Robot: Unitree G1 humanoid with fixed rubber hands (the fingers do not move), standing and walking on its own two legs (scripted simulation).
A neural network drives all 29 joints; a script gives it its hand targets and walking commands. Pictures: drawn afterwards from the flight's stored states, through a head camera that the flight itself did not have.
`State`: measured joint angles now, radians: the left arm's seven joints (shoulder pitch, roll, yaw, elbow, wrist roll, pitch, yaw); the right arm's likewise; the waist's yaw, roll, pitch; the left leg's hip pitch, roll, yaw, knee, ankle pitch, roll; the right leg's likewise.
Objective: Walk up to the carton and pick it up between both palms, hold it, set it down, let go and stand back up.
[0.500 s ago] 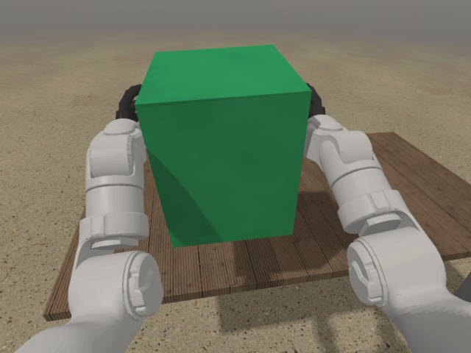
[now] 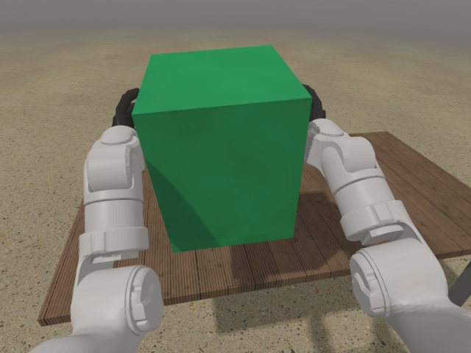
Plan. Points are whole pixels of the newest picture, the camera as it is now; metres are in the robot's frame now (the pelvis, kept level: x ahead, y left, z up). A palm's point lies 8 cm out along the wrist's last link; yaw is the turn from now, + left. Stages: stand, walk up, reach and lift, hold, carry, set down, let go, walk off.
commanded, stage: hold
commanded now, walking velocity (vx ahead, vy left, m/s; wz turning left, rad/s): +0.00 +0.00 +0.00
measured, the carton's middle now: (223, 147) +0.38 +0.00 +0.25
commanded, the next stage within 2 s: none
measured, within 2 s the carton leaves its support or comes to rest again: neither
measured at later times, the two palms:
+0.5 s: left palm (122, 131) +0.37 +0.15 +0.28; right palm (309, 126) +0.37 -0.14 +0.28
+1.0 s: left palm (123, 133) +0.37 +0.15 +0.28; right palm (308, 127) +0.37 -0.14 +0.28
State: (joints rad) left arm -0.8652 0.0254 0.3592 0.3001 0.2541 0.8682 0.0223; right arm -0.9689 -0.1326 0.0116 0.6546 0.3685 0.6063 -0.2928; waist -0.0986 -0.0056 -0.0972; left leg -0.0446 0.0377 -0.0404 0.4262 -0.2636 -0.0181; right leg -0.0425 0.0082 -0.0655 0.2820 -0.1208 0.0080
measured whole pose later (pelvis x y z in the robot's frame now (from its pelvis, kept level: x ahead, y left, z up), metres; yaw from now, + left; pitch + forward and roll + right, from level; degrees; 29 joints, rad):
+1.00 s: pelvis +0.00 +0.00 +0.00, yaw +0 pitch -6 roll -2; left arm -0.92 0.04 0.37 0.39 0.26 0.84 0.02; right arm -1.01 -0.13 -0.01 0.73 0.35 0.60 -0.28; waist -0.08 0.00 -0.11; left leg -0.06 0.04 -0.04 0.43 -0.26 -0.02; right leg -0.06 0.01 -0.07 0.28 -0.12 0.01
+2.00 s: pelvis +0.01 +0.00 +0.00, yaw +0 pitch -6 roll -2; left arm -0.89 0.04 0.37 0.33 0.24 0.85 0.03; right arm -0.98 -0.14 0.04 0.67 0.39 0.61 -0.30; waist -0.09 0.00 -0.11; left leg -0.06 0.04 -0.05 0.43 -0.27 -0.02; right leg -0.05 0.01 -0.07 0.28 -0.13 0.01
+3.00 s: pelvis +0.00 +0.00 +0.00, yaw +0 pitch -5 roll -2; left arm -0.92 0.05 0.37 0.40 0.24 0.82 0.02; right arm -1.01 -0.13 0.00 0.73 0.36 0.61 -0.29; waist -0.09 -0.01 -0.12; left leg -0.08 0.04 -0.05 0.42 -0.25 -0.02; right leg -0.07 0.01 -0.07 0.28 -0.11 0.00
